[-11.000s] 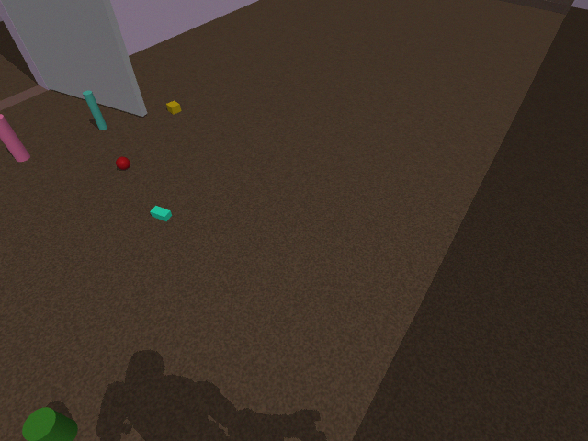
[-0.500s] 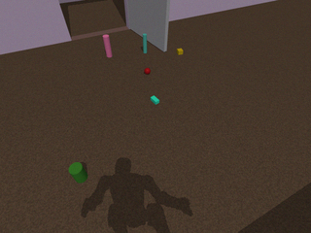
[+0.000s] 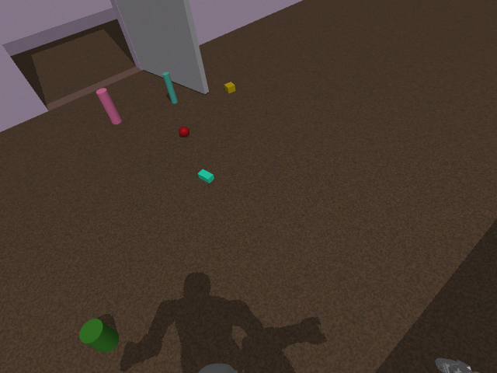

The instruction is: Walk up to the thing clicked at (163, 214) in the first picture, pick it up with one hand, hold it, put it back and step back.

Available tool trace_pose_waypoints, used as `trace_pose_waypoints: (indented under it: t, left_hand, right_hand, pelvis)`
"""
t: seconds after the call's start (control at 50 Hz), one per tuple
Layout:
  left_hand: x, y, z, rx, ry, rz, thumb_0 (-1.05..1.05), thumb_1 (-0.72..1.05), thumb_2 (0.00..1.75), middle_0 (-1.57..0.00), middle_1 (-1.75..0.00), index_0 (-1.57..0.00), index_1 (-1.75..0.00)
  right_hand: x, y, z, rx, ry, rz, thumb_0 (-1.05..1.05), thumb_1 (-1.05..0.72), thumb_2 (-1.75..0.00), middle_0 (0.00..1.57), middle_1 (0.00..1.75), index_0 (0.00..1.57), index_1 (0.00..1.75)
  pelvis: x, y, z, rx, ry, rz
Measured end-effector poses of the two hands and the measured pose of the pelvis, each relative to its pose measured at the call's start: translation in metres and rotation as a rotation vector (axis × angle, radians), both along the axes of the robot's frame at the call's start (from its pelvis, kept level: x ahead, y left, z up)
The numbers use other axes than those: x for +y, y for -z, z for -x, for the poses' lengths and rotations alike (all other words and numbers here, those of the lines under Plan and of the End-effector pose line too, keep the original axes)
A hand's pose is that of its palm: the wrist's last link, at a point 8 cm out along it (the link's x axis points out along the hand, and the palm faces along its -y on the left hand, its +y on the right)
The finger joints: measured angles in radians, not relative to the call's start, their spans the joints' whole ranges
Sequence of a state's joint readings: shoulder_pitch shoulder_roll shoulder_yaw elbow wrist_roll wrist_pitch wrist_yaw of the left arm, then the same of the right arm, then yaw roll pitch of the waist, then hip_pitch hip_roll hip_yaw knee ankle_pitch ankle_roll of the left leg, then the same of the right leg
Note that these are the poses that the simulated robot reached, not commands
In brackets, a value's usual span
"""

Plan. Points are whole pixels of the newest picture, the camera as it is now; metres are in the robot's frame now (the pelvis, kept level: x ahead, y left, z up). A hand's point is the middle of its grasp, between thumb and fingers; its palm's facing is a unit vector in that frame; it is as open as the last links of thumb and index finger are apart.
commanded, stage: walk up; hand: left
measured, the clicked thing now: (206, 176) +1.22 +0.36 -0.74
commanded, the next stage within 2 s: none
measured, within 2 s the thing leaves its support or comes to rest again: neither
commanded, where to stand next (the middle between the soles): +0.77 +0.40 m, yaw -37 degrees
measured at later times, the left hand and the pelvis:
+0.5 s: hand (97, 253) +0.40 +0.39 -0.12, palm faces -0.30 -0.82 -0.49, open 7.4 cm; pelvis +0.22 +0.13 +0.01, yaw -14 degrees
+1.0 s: hand (75, 202) +0.57 +0.52 -0.13, palm faces -0.37 -0.73 -0.58, open 7.4 cm; pelvis +0.42 +0.25 -0.03, yaw -24 degrees
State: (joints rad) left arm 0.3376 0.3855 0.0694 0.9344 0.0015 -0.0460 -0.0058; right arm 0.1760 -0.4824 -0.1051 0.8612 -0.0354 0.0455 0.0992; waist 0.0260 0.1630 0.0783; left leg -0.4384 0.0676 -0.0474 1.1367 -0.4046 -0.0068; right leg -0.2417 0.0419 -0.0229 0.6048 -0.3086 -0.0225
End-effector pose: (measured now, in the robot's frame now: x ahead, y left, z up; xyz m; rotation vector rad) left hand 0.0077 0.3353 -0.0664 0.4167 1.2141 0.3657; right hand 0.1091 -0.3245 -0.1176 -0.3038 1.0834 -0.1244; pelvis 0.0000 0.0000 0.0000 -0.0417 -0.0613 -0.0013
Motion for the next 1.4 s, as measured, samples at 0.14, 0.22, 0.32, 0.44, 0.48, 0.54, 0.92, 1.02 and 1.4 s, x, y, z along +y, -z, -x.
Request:
trace_pose_waypoints:
  t: [0.14, 0.22, 0.32, 0.44, 0.48, 0.54, 0.92, 1.02, 1.4]
  left_hand:
    - [0.01, 0.002, -0.063, 0.032, 0.092, 0.039, 0.01, 0.9, 0.89, -0.21, -0.31, -0.21, -0.3]
    - [0.035, 0.013, -0.123, 0.03, 0.166, 0.038, 0.01, 0.9, 0.89, -0.21, -0.31, -0.21, -0.3]
    - [0.085, 0.038, -0.221, 0.025, 0.27, 0.005, 0.01, 0.89, 0.89, -0.21, -0.31, -0.21, -0.3]
    - [0.098, 0.027, -0.345, -0.05, 0.391, 0.011, 0.01, 0.9, 0.89, -0.21, -0.3, -0.2, -0.3]
    - [0.096, 0.017, -0.38, -0.073, 0.433, 0.02, 0.01, 0.9, 0.89, -0.21, -0.3, -0.2, -0.3]
    - [0.09, 0.005, -0.424, -0.095, 0.487, 0.02, 0.01, 0.9, 0.89, -0.21, -0.3, -0.2, -0.3]
    - [0.17, 0.006, -0.54, -0.091, 0.525, -0.067, 0.0, 0.9, 0.89, -0.21, -0.31, -0.21, -0.3]
    - [0.234, 0.027, -0.58, -0.03, 0.539, -0.098, 0.0, 0.89, 0.89, -0.22, -0.31, -0.21, -0.3]
    - [0.257, 0.015, -0.769, -0.1, 0.718, -0.035, 0.0, 0.9, 0.89, -0.21, -0.31, -0.21, -0.3]
  right_hand:
    - [0.022, -0.018, -0.036, -0.021, 0.035, -0.006, 0.0, -0.9, -0.89, 0.2, 0.3, 0.2, 0.3]
    - [0.035, -0.02, -0.057, -0.006, 0.08, 0.03, 0.0, -0.9, -0.89, 0.2, 0.3, 0.2, 0.3]
    - [0.06, -0.018, -0.091, -0.03, 0.16, 0.094, 0.0, -0.9, -0.89, 0.2, 0.3, 0.2, 0.3]
    - [0.107, -0.029, -0.093, -0.011, 0.285, 0.07, 0.0, -0.9, -0.89, 0.2, 0.3, 0.2, 0.3]
    - [0.121, -0.032, -0.091, 0.014, 0.316, 0.054, 0.0, -0.9, -0.89, 0.2, 0.3, 0.2, 0.3]
    - [0.137, -0.029, -0.088, 0.048, 0.351, 0.036, 0.0, -0.9, -0.89, 0.2, 0.3, 0.2, 0.3]
    - [0.196, 0.009, -0.224, 0.032, 0.388, 0.024, 0.0, -0.9, -0.89, 0.2, 0.3, 0.2, 0.3]
    - [0.221, 0.002, -0.267, -0.005, 0.404, 0.108, 0.0, -0.9, -0.89, 0.2, 0.3, 0.2, 0.3]
    - [0.39, 0.013, -0.278, 0.168, 0.628, -0.016, 0.0, -0.9, -0.89, 0.2, 0.3, 0.2, 0.3]
  pelvis:
    - [0.023, -0.009, -0.058, 0.01, 0.08, 0.005]
    - [0.047, -0.001, -0.098, 0.023, 0.114, 0.016]
    - [0.087, 0.02, -0.155, 0.03, 0.149, -0.017]
    - [0.116, 0.004, -0.199, 0.031, 0.216, -0.032]
    - [0.123, -0.003, -0.216, 0.034, 0.238, -0.04]
    - [0.132, -0.008, -0.242, 0.036, 0.268, -0.048]
    - [0.207, 0.018, -0.381, 0.018, 0.395, -0.015]
    - [0.256, 0.035, -0.425, 0.035, 0.426, -0.016]
    - [0.345, 0.015, -0.542, 0.017, 0.554, -0.037]
